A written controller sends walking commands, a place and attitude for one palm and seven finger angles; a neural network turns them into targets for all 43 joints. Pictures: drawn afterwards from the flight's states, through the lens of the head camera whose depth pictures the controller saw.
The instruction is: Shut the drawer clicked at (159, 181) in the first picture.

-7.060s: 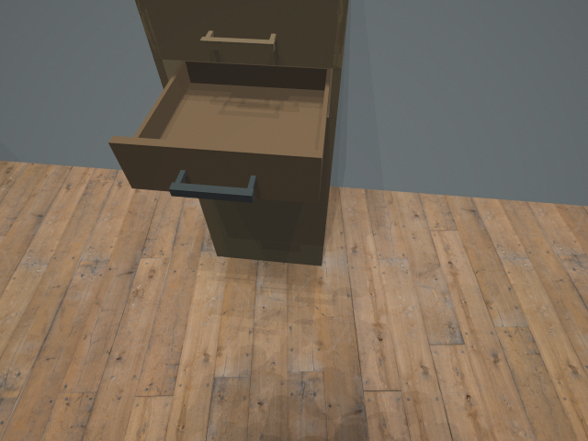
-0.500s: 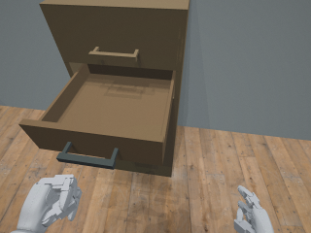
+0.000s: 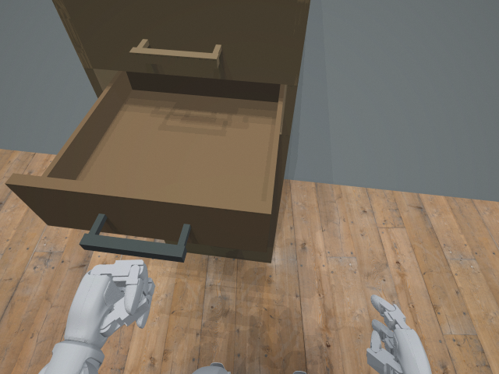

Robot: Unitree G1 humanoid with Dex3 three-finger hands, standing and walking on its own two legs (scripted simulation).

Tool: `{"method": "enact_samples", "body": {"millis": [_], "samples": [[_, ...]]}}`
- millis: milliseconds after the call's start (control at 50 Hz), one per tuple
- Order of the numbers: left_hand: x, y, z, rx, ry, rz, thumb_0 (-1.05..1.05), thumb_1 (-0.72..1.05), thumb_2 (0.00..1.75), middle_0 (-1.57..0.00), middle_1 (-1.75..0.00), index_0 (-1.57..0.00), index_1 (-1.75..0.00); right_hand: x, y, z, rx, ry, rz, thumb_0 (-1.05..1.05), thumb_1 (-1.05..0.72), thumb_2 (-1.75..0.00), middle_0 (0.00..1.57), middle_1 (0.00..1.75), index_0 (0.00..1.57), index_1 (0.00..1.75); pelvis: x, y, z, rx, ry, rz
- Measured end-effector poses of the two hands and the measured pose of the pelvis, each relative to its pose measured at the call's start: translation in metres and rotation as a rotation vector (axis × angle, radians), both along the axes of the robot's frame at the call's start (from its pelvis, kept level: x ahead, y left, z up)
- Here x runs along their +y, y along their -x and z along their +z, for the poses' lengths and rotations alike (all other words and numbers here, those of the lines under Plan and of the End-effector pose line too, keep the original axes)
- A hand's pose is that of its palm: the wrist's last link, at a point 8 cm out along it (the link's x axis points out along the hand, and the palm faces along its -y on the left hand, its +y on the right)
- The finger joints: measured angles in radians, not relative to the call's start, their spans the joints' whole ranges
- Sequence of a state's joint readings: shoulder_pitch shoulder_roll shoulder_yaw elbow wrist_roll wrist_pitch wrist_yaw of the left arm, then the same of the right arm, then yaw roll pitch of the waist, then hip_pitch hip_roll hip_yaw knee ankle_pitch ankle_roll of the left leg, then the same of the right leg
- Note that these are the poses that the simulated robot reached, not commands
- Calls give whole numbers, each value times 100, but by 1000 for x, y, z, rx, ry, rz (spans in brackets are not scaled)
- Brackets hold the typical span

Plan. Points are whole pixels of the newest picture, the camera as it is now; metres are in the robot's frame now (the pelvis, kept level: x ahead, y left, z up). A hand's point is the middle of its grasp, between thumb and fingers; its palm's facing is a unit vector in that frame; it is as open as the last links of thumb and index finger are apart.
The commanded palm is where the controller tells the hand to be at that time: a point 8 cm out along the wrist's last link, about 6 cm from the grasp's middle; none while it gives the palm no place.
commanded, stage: bring the fist close to the handle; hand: left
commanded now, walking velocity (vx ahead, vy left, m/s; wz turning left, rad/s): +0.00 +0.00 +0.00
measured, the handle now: (138, 236) +0.31 +0.19 +0.06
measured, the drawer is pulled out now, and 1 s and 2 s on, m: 0.30 0.29 0.16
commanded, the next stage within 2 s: push the drawer shut in 0.38 s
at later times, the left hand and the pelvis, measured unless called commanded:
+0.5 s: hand (141, 300) +0.21 +0.16 +0.06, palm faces -0.06 -1.00 -0.06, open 3.3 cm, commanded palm +0.20 +0.22 +0.06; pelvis +0.00 +0.00 -0.01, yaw +0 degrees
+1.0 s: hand (144, 282) +0.24 +0.17 +0.05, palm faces -0.09 -0.99 -0.06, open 2.8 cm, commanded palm +0.25 +0.22 +0.06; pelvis -0.01 +0.00 -0.01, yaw +1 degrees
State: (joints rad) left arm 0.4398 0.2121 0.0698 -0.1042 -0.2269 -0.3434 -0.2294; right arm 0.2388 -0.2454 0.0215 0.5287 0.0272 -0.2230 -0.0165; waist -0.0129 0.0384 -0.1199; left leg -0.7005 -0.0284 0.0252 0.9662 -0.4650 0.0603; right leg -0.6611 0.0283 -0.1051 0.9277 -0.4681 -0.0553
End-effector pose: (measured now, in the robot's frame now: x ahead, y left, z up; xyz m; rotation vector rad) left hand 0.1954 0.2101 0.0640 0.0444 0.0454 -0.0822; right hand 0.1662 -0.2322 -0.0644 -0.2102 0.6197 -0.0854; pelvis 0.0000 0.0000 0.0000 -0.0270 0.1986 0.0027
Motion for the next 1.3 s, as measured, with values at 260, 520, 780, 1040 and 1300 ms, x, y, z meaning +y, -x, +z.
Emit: {"method": "enact_samples", "body": {"millis": [260, 520, 780, 1040, 1300], "samples": [[3, -3, 2, -1, -6, 7, 2, 90, 90, -140, -160, -140, -160, 2, 10, -7, 52, -10, -34, 1, -90, -90, 21, 30, 20, 30, 5, -3, -3, 15, 7, -6], [7, -1, -2, -9, -13, 19, 2, 90, 90, -140, -160, -140, -160, 0, 6, -6, 49, 5, -29, 1, -90, -90, 21, 30, 20, 30, 3, -2, -5, 19, 10, -3], [5, -20, -5, -12, -17, -10, -1, 86, 91, -140, -160, -140, -160, -3, 8, -10, 76, 17, -12, 1, -90, -90, 21, 30, 20, 30, 1, 0, -5, 19, 10, 5], [12, -34, -10, -28, -19, -7, -6, 74, 94, -140, -160, -140, -160, -5, 18, -18, 116, 33, 6, 1, -90, -90, 21, 30, 20, 30, -1, 12, -5, 8, 15, 26], [8, -71, -8, -27, -11, -18, -3, 74, 95, -140, -160, -140, -160, -3, 33, -16, 133, 30, -10, 1, -90, -90, 21, 30, 20, 30, 2, 21, 0, -6, 8, 21]]}}
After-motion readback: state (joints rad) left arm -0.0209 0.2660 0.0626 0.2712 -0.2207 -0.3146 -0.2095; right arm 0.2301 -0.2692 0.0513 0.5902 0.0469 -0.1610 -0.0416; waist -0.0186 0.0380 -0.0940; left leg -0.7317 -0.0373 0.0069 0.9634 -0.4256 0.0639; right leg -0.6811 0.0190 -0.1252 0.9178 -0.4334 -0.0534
